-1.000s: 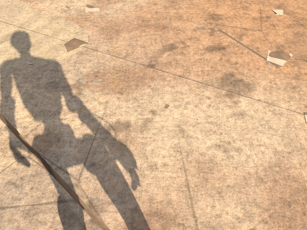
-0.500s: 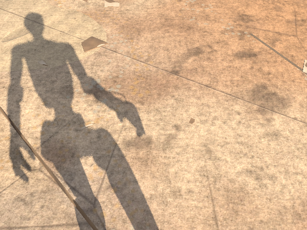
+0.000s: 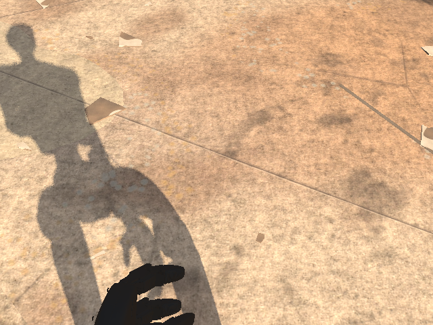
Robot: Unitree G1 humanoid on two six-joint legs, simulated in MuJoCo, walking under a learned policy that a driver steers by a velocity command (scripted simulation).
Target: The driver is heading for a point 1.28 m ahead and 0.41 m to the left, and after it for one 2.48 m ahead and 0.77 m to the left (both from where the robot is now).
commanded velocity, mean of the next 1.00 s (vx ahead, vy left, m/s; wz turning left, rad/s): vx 0.50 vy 0.00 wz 0.46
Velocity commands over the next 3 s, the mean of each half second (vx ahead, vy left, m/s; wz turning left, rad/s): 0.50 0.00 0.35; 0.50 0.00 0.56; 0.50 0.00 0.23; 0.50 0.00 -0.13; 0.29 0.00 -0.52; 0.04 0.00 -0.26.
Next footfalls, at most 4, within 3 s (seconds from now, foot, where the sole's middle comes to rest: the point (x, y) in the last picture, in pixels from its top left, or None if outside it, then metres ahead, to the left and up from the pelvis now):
0.56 left None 0.44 0.12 -0.66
1.02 right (203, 227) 0.77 0.03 -0.66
1.48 left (100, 220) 0.80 0.37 -0.66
2.00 right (129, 135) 1.18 0.31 -0.66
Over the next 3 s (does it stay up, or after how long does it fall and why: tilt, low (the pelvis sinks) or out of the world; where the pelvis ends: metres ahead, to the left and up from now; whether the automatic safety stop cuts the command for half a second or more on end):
stays up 1.23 0.40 0.11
